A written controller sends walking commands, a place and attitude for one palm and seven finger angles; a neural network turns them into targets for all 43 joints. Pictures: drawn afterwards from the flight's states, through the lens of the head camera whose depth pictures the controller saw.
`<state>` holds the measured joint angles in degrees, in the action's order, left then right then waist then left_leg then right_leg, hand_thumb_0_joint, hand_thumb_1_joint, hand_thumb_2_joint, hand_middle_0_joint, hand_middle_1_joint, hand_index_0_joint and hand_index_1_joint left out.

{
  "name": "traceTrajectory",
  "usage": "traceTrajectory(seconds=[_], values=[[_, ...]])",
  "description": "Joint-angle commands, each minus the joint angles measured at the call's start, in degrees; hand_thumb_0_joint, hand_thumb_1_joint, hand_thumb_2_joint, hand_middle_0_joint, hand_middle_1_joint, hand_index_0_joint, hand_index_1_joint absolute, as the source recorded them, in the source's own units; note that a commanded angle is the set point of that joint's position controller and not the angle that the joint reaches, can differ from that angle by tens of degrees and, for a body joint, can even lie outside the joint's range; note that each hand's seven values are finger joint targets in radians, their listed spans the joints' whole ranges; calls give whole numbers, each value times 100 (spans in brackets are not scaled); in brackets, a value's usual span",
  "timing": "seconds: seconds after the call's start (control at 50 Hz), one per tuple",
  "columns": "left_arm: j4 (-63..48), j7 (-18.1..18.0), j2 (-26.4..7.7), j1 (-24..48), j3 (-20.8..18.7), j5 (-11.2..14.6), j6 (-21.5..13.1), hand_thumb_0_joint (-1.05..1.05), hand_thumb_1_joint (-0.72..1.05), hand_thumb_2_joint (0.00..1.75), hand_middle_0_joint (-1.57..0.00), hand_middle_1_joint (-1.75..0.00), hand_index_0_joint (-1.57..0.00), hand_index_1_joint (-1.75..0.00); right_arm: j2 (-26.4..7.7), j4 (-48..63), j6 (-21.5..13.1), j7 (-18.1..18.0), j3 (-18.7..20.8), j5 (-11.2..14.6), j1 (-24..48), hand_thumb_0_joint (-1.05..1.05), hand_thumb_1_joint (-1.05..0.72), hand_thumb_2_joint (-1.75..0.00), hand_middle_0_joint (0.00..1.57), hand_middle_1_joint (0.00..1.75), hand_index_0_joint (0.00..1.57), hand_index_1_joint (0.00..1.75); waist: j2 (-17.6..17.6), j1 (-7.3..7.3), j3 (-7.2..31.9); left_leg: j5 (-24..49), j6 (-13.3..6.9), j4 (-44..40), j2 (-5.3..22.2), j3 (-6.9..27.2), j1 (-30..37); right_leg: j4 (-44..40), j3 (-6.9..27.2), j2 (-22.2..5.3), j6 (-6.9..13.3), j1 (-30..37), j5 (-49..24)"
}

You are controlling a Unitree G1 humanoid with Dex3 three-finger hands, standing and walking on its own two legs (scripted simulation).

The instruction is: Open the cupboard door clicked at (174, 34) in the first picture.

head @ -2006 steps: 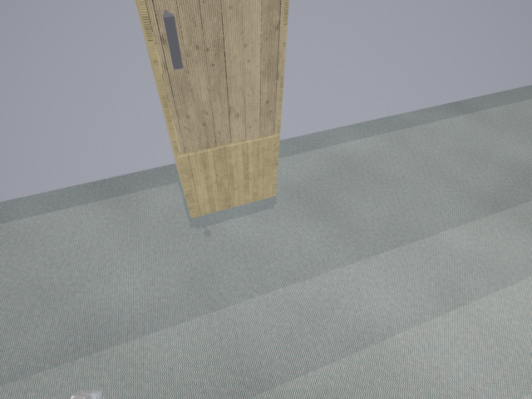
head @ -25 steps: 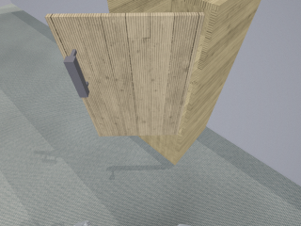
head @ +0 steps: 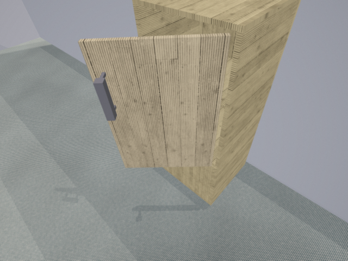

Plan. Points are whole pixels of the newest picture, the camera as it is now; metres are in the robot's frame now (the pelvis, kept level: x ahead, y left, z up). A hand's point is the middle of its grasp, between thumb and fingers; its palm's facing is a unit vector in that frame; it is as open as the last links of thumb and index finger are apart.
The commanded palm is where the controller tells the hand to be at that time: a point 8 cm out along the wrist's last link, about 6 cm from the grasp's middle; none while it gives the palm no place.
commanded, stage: come to a stop and stand still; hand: left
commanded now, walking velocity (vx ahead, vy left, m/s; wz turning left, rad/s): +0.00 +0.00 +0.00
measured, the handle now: (107, 96) +0.55 +0.25 +0.09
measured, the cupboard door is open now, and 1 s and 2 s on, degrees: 42 42 42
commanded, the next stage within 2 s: look again from close up in 0.64 s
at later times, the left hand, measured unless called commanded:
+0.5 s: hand out of the picture +0.06 +0.16 -0.16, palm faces +0.02 -0.97 -0.24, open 7.3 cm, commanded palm none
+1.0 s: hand out of the picture +0.04 +0.15 -0.16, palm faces +0.05 -0.98 -0.22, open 7.4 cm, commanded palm none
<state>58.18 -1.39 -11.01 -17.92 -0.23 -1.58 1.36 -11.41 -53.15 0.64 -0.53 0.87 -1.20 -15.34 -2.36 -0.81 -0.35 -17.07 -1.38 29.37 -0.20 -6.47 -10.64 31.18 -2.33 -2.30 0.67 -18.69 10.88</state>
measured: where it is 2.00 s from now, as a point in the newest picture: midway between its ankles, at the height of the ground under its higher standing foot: outside the picture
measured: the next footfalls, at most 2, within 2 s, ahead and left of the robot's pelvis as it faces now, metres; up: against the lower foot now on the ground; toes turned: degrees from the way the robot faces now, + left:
none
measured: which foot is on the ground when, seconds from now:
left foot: down 0.00-1.00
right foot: down 0.00-1.00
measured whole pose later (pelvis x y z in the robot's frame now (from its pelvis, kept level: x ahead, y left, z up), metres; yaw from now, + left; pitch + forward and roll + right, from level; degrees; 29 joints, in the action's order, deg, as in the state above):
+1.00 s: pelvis +0.03 -0.03 +0.01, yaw +1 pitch -1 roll +1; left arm 63.6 -1.6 -9.2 -15.0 0.0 -0.8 -1.2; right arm -9.6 -64.2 -1.4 -1.7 -0.2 -0.9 -16.6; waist -0.7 -0.3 -2.0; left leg -14.9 1.5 21.6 2.3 -4.2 -5.4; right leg 23.4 -4.9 0.5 3.0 -12.8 9.7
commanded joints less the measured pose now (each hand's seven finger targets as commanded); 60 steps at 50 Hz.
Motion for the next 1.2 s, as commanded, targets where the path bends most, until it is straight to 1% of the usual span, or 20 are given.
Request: traceTrajectory(seconds=[0.0, 0.08, 0.14, 0.28, 0.38, 0.44, 0.54, 0.56, 0.68, 0.74, 0.76, 0.82, 0.84, 0.86, 0.9, 0.92, 0.96, 1.04, 1.16, 1.18], values=[[-334, -16, -689, 165, -106, 54, -234, 0, 90, 90, -20, -30, -20, -30, -582, 72, -111, -10, 96, -2, -447, 0, -90, -90, 20, 30, 20, 30, 663, 260, -328, -545, -140, -895, 440, 748, -277, -1176, 1005, -403, 208, -163, 1445], [-187, -16, -718, 186, -113, 73, -286, 0, 90, 90, -20, -30, -20, -30, -557, -174, -161, -16, 51, 6, -538, 0, -90, -90, 20, 30, 20, 30, 467, 246, -277, -306, -113, -999, 478, 741, -219, -1221, 950, -428, 222, 18, 1239], [-54, -20, -699, 155, -98, 90, -318, 0, 90, 90, -20, -30, -20, -30, -518, -362, -195, -21, 9, 13, -588, 0, -90, -90, 20, 30, 20, 30, 546, 211, -280, -90, -88, -1027, 481, 725, -260, -1242, 944, -474, 247, 234, 1033], [195, -42, -611, 167, -81, 115, -362, 0, 90, 90, -20, -30, -20, -30, -389, -744, -250, -49, -55, 17, -677, 0, -90, -90, 20, 30, 20, 30, 268, 120, -255, 280, -12, -1147, 550, 690, -318, -1155, 768, -501, 271, 723, 276], [278, -56, -583, 210, -74, 123, -364, 0, 90, 90, -20, -30, -20, -30, -334, -906, -252, -74, -75, 15, -723, 0, -90, -90, 20, 30, 20, 30, 225, 97, -277, 441, 27, -1159, 583, 656, -320, -1129, 712, -512, 284, 916, -129], [286, -59, -587, 240, -73, 130, -368, 0, 90, 90, -20, -30, -20, -30, -315, -969, -242, -79, -72, 12, -780, 0, -90, -90, 20, 30, 20, 30, 325, 115, -234, 420, 46, -1151, 583, 619, -249, -1172, 723, -527, 294, 937, -126], [279, -64, -586, 267, -78, 126, -373, 0, 90, 90, -20, -30, -20, -30, -310, -996, -244, -89, -65, 13, -759, 0, -90, -90, 20, 30, 20, 30, 315, 120, -246, 494, 59, -1163, 590, 602, -179, -1196, 734, -520, 287, 966, -323], [271, -69, -582, 270, -73, 120, -366, 0, 90, 90, -20, -30, -20, -30, -280, -999, -231, -94, -63, 19, -743, 0, -90, -90, 20, 30, 20, 30, 391, 120, -301, 467, 63, -1174, 617, 584, -162, -1227, 710, -501, 277, 934, -317], [249, -69, -561, 255, -90, 110, -360, 0, 90, 90, -20, -30, -20, -30, -306, -988, -232, -102, -47, 18, -685, 0, -90, -90, 20, 30, 20, 30, 239, 125, -375, 430, 61, -1198, 608, 593, -128, -1314, 743, -465, 259, 847, -125], [242, -62, -586, 243, -100, 112, -365, 0, 90, 90, -20, -30, -20, -30, -320, -987, -226, -102, -43, 13, -677, 0, -90, -90, 20, 30, 20, 30, 340, 138, -354, 360, 64, -1192, 604, 570, -93, -1364, 770, -464, 263, 819, 2], [241, -64, -564, 239, -95, 104, -355, 0, 90, 90, -20, -30, -20, -30, -272, -993, -224, -102, -37, 19, -658, 0, -90, -90, 20, 30, 20, 30, 314, 130, -392, 372, 60, -1230, 618, 571, -74, -1379, 730, -447, 249, 802, 2], [256, -59, -581, 193, -103, 108, -368, 0, 90, 90, -20, -30, -20, -30, -338, -989, -235, -103, -38, 18, -614, 0, -90, -90, 20, 30, 20, 30, 337, 123, -320, 386, 53, -1201, 601, 564, -51, -1398, 765, -462, 246, 844, -4], [255, -56, -584, 179, -104, 110, -374, 0, 90, 90, -20, -30, -20, -30, -352, -979, -241, -106, -39, 20, -608, 0, -90, -90, 20, 30, 20, 30, 326, 133, -266, 429, 52, -1200, 605, 577, -19, -1390, 781, -457, 254, 868, -66], [264, -60, -547, 179, -98, 104, -365, 0, 90, 90, -20, -30, -20, -30, -292, -996, -237, -113, -43, 23, -608, 0, -90, -90, 20, 30, 20, 30, 328, 132, -338, 444, 51, -1244, 635, 586, -9, -1378, 722, -433, 248, 842, -114], [275, -59, -548, 152, -95, 109, -368, 0, 90, 90, -20, -30, -20, -30, -336, -1003, -250, -116, -40, 26, -574, 0, -90, -90, 20, 30, 20, 30, 216, 119, -331, 482, 47, -1245, 637, 601, -22, -1341, 716, -437, 245, 858, -200], [287, -57, -555, 126, -95, 109, -374, 0, 90, 90, -20, -30, -20, -30, -349, -998, -256, -116, -43, 28, -573, 0, -90, -90, 20, 30, 20, 30, 277, 114, -279, 526, 46, -1229, 633, 601, 1, -1328, 714, -444, 243, 906, -296], [302, -59, -524, 103, -86, 104, -367, 0, 90, 90, -20, -30, -20, -30, -303, -1014, -253, -125, -40, 28, -564, 0, -90, -90, 20, 30, 20, 30, 242, 112, -302, 557, 48, -1256, 658, 592, 36, -1305, 679, -428, 244, 901, -399], [333, -56, -524, 73, -83, 111, -376, 0, 90, 90, -20, -30, -20, -30, -365, -1028, -273, -131, -47, 29, -541, 0, -90, -90, 20, 30, 20, 30, 201, 105, -235, 643, 48, -1251, 672, 602, 46, -1227, 667, -434, 247, 962, -585], [363, -64, -480, 55, -77, 105, -363, 0, 90, 90, -20, -30, -20, -30, -315, -1055, -273, -147, -46, 33, -530, 0, -90, -90, 20, 30, 20, 30, 233, 91, -260, 727, 38, -1278, 708, 616, 69, -1174, 613, -417, 245, 1002, -752], [362, -64, -501, 73, -74, 105, -362, 0, 90, 90, -20, -30, -20, -30, -359, -1053, -274, -146, -48, 36, -530, 0, -90, -90, 20, 30, 20, 30, 210, 90, -301, 689, 41, -1284, 697, 619, 24, -1174, 625, -424, 239, 992, -714]])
